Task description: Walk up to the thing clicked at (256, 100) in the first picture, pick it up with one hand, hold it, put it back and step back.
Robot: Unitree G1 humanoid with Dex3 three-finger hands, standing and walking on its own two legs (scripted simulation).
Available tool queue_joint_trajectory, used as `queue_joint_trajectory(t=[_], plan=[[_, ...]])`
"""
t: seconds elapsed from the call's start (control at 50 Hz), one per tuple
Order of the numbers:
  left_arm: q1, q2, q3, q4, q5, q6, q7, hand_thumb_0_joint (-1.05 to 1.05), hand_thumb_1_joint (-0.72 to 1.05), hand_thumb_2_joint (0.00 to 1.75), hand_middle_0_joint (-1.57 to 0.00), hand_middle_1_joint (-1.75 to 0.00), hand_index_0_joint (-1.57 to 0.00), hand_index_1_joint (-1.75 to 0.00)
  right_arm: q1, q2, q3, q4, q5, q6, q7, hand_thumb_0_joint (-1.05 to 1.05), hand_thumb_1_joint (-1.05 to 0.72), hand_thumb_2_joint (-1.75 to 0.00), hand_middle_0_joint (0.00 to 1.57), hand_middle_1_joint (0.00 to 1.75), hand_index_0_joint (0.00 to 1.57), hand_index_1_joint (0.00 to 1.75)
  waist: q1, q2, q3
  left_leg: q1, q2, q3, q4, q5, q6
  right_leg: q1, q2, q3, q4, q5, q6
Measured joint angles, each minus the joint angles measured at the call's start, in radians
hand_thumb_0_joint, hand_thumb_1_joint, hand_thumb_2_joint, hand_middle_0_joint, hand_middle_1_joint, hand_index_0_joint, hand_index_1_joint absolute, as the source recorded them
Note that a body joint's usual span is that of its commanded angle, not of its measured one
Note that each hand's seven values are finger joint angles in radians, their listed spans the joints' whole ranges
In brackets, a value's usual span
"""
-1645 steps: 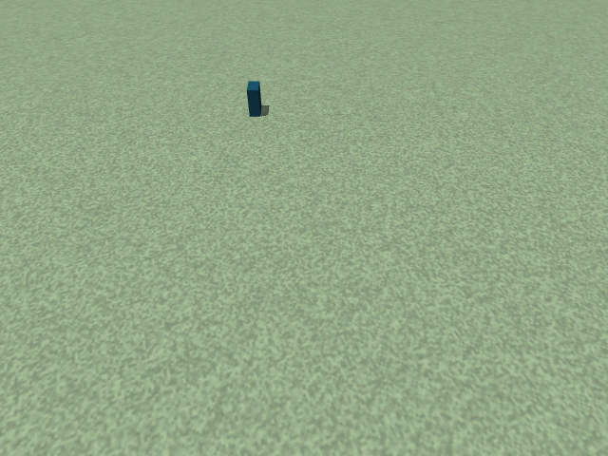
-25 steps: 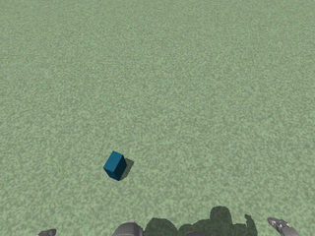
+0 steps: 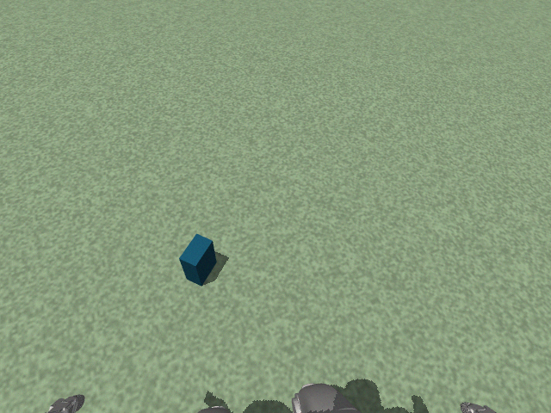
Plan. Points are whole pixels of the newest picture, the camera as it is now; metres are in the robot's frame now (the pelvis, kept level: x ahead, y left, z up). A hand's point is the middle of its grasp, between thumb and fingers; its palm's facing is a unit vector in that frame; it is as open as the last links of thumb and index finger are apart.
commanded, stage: step back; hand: left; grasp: from the side
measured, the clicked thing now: (199, 260) +0.67 +0.25 -0.68
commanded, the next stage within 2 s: stand in 2.00 s
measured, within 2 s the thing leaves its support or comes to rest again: neither
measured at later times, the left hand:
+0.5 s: hand out of the picture -0.05 +0.24 -0.15, palm faces +0.02 -0.91 -0.42, open 7.4 cm
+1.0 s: hand out of the picture -0.27 +0.21 -0.14, palm faces +0.02 -0.90 -0.43, open 7.4 cm
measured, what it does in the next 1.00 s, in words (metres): walks backwards: right foot, then left foot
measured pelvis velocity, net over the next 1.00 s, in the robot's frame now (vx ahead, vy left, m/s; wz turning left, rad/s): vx -0.33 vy -0.06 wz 0.00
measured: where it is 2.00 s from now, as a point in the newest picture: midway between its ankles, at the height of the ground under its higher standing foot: outside the picture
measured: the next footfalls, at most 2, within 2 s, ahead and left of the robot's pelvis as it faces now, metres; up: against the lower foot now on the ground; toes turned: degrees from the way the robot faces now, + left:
right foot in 0.16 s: -0.05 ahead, -0.16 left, +0.00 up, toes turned +1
left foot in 0.48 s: -0.15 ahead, +0.09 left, +0.00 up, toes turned +0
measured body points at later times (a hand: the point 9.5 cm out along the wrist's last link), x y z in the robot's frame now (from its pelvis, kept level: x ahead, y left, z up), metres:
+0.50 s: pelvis -0.17 -0.03 -0.02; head -0.10 -0.03 +0.43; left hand -0.05 +0.29 -0.12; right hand -0.08 -0.35 -0.14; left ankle -0.19 +0.09 -0.73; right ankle -0.09 -0.16 -0.73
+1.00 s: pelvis -0.33 -0.06 +0.00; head -0.30 -0.09 +0.44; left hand -0.27 +0.25 -0.11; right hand -0.23 -0.38 -0.13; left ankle -0.31 +0.09 -0.66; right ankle -0.31 -0.17 -0.73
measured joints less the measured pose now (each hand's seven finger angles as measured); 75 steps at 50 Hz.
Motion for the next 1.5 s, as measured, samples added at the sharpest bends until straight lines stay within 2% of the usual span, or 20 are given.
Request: queue_joint_trajectory(t=[0.1,0.18,0.24,0.32,0.44,0.5,0.58,0.66,0.74,0.82,0.84,0.9,0.96,1.1,1.16,1.24,1.32,1.36,1.44,1.5], plan=[[0.036,0.003,0.002,0.019,0.006,-0.001,-0.009,0.00,0.90,0.90,-0.20,-0.30,-0.20,-0.30,-0.033,-0.017,-0.006,-0.043,0.001,-0.006,-0.005,0.00,-0.90,-0.89,0.21,0.31,0.21,0.30,0.010,0.015,0.008,-0.064,0.035,0.016,0.022,0.037,-0.012,0.133,-0.069,-0.040,-0.243,-0.016,0.019],[0.044,-0.017,0.000,0.050,0.015,-0.022,-0.013,0.00,0.90,0.90,-0.20,-0.30,-0.20,-0.30,-0.066,-0.052,-0.012,-0.055,0.009,0.014,-0.002,0.00,-0.90,-0.89,0.21,0.31,0.21,0.30,0.014,0.070,0.013,-0.146,0.079,-0.002,0.110,0.038,-0.037,0.250,-0.085,-0.108,-0.548,0.098,0.005],[0.058,-0.040,-0.015,0.050,0.024,-0.022,-0.024,0.00,0.90,0.90,-0.20,-0.30,-0.20,-0.30,-0.063,-0.054,-0.024,-0.029,0.021,0.037,-0.013,0.00,-0.91,-0.89,0.20,0.30,0.20,0.30,0.020,0.073,0.001,-0.204,-0.019,-0.095,0.294,-0.182,-0.023,0.207,-0.099,-0.114,-0.512,0.114,-0.009],[0.065,-0.060,-0.024,0.043,0.028,-0.019,-0.014,0.01,0.90,0.90,-0.20,-0.30,-0.20,-0.30,-0.022,-0.061,-0.020,-0.016,0.037,0.031,-0.016,0.00,-0.91,-0.89,0.20,0.30,0.20,0.30,0.027,0.057,-0.021,-0.218,-0.126,-0.121,0.544,-0.218,-0.022,0.175,-0.138,-0.104,-0.546,0.171,-0.010],[-0.003,-0.044,-0.026,-0.015,0.028,-0.023,0.005,0.01,0.89,0.90,-0.21,-0.30,-0.21,-0.30,0.026,-0.055,-0.014,0.001,0.025,0.030,-0.013,0.00,-0.91,-0.89,0.20,0.30,0.20,0.30,0.008,0.050,-0.006,-0.044,-0.080,-0.053,0.299,-0.251,-0.024,0.103,-0.165,-0.152,-0.536,0.222,0.000],[-0.047,-0.020,-0.029,-0.038,0.014,-0.018,0.006,0.00,0.89,0.90,-0.20,-0.30,-0.20,-0.30,0.027,-0.036,-0.017,0.014,0.013,0.020,-0.009,0.00,-0.91,-0.89,0.20,0.30,0.20,0.30,-0.001,0.016,0.018,0.047,-0.073,-0.008,0.074,-0.131,-0.007,0.047,-0.195,-0.162,-0.479,0.227,0.013],[-0.066,-0.012,-0.023,-0.010,0.003,0.003,0.017,0.00,0.90,0.90,-0.20,-0.30,-0.20,-0.30,0.016,-0.007,-0.004,0.015,0.000,0.018,0.010,0.00,-0.91,-0.89,0.20,0.30,0.20,0.30,-0.007,0.005,0.030,0.018,-0.054,-0.006,0.082,-0.092,0.004,-0.012,-0.092,-0.066,-0.229,-0.018,-0.015],[-0.048,-0.009,-0.019,0.009,-0.007,0.002,0.013,0.00,0.90,0.90,-0.20,-0.30,-0.20,-0.30,0.003,0.002,0.006,0.006,-0.001,0.016,0.002,0.00,-0.91,-0.89,0.21,0.30,0.21,0.30,-0.006,0.013,0.005,-0.006,-0.018,-0.006,0.034,-0.028,0.000,-0.008,-0.024,-0.036,-0.037,-0.035,-0.017],[-0.018,-0.013,-0.021,0.020,0.001,-0.012,0.004,0.00,0.90,0.90,-0.20,-0.30,-0.20,-0.30,-0.035,-0.010,0.001,-0.022,-0.002,0.017,-0.002,0.00,-0.90,-0.89,0.21,0.31,0.21,0.30,0.006,0.033,0.002,-0.052,0.014,0.009,0.033,0.015,-0.005,0.107,-0.062,-0.075,-0.215,-0.036,0.006],[0.004,-0.018,-0.021,0.061,0.011,-0.035,-0.001,0.00,0.90,0.90,-0.20,-0.30,-0.20,-0.30,-0.073,-0.035,-0.001,-0.039,0.005,0.026,0.006,0.00,-0.90,-0.89,0.21,0.31,0.21,0.30,0.018,0.063,-0.005,-0.126,0.050,0.016,0.100,0.026,-0.033,0.251,-0.087,-0.126,-0.547,0.092,-0.011],[0.006,-0.033,-0.022,0.076,0.018,-0.039,-0.002,0.00,0.90,0.90,-0.20,-0.30,-0.20,-0.30,-0.081,-0.046,-0.006,-0.033,0.008,0.031,0.005,0.00,-0.90,-0.89,0.21,0.30,0.20,0.30,0.010,0.097,0.002,-0.142,0.057,-0.017,0.130,-0.005,-0.023,0.252,-0.067,-0.144,-0.550,0.106,-0.018],[0.041,-0.044,-0.030,0.093,0.027,-0.043,-0.011,0.00,0.90,0.90,-0.20,-0.30,-0.20,-0.30,-0.064,-0.041,-0.014,-0.004,0.015,0.050,-0.003,0.00,-0.91,-0.89,0.20,0.30,0.20,0.30,0.030,0.080,-0.028,-0.196,-0.046,-0.106,0.331,-0.192,-0.017,0.213,-0.088,-0.130,-0.524,0.124,-0.034],[0.057,-0.055,-0.029,0.108,0.029,-0.044,-0.008,0.01,0.90,0.90,-0.20,-0.30,-0.20,-0.30,-0.022,-0.053,-0.017,0.016,0.023,0.039,-0.001,0.00,-0.91,-0.89,0.20,0.30,0.20,0.30,0.031,0.073,-0.048,-0.206,-0.103,-0.133,0.496,-0.180,-0.024,0.203,-0.119,-0.133,-0.555,0.161,-0.032],[0.060,-0.034,-0.013,0.098,0.039,-0.069,-0.018,0.01,0.89,0.90,-0.21,-0.30,-0.21,-0.30,0.086,-0.061,-0.023,0.102,0.004,0.025,0.019,0.00,-0.91,-0.89,0.20,0.30,0.20,0.30,0.028,0.068,-0.086,-0.015,-0.036,-0.058,0.209,-0.249,-0.032,0.177,-0.164,-0.191,-0.560,0.180,-0.030],[0.057,-0.010,-0.016,0.104,0.034,-0.057,-0.022,0.01,0.89,0.90,-0.20,-0.30,-0.20,-0.30,0.097,-0.044,-0.031,0.133,-0.001,0.003,0.024,0.00,-0.91,-0.89,0.20,0.30,0.20,0.30,0.026,0.032,-0.083,0.075,-0.041,-0.017,0.011,-0.100,-0.024,0.156,-0.195,-0.186,-0.513,0.153,-0.020],[0.072,0.004,-0.020,0.150,0.017,-0.041,-0.028,0.01,0.90,0.90,-0.20,-0.30,-0.20,-0.30,0.102,-0.014,-0.021,0.137,-0.009,-0.026,0.024,0.01,-0.91,-0.89,0.20,0.30,0.20,0.30,0.002,0.015,-0.108,0.081,-0.039,-0.012,-0.009,-0.076,-0.006,0.110,-0.152,-0.131,-0.394,0.031,-0.024],[0.078,0.013,-0.018,0.171,0.007,-0.058,-0.039,0.01,0.90,0.90,-0.20,-0.30,-0.20,-0.30,0.086,0.006,-0.007,0.130,-0.011,-0.037,0.025,0.01,-0.91,-0.89,0.21,0.30,0.20,0.30,-0.006,0.008,-0.114,0.091,-0.016,-0.007,-0.019,-0.072,-0.027,0.143,-0.144,-0.148,-0.490,0.069,-0.024],[0.073,0.002,-0.017,0.180,0.010,-0.069,-0.036,0.01,0.90,0.90,-0.20,-0.30,-0.20,-0.30,0.072,0.003,-0.006,0.125,-0.007,-0.030,0.025,0.00,-0.91,-0.89,0.21,0.30,0.20,0.30,-0.005,0.029,-0.109,0.083,0.007,-0.012,0.022,-0.098,-0.040,0.189,-0.125,-0.163,-0.591,0.179,-0.024],[0.058,-0.033,-0.025,0.177,0.023,-0.092,-0.033,0.01,0.90,0.90,-0.20,-0.30,-0.20,-0.30,0.055,-0.006,-0.009,0.131,0.001,-0.013,0.014,0.00,-0.91,-0.89,0.20,0.30,0.20,0.30,0.010,0.060,-0.115,0.014,-0.009,-0.060,0.196,-0.235,-0.012,0.201,-0.109,-0.185,-0.601,0.211,-0.034],[0.051,-0.055,-0.033,0.169,0.023,-0.105,-0.030,0.01,0.90,0.90,-0.20,-0.30,-0.20,-0.30,0.043,-0.020,-0.015,0.133,0.004,-0.023,0.014,0.00,-0.91,-0.89,0.20,0.30,0.20,0.30,0.025,0.062,-0.109,-0.026,-0.020,-0.043,0.241,-0.235,-0.004,0.217,-0.125,-0.182,-0.619,0.209,-0.028]])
